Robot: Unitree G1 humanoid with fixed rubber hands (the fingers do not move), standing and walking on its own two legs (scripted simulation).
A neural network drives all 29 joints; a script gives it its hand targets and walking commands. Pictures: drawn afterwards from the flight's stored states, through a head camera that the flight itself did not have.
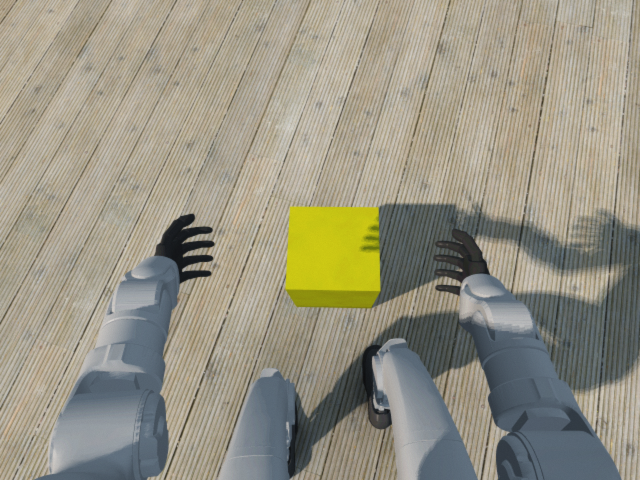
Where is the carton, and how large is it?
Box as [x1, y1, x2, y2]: [285, 207, 379, 307]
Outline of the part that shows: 290,207 285,289 296,306 370,307 379,292 378,207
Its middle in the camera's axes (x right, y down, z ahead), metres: +0.04 +0.05 +1.01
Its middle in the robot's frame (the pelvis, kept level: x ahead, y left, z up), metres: +0.50 -0.02 -0.55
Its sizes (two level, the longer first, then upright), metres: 0.210 0.200 0.250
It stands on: the floor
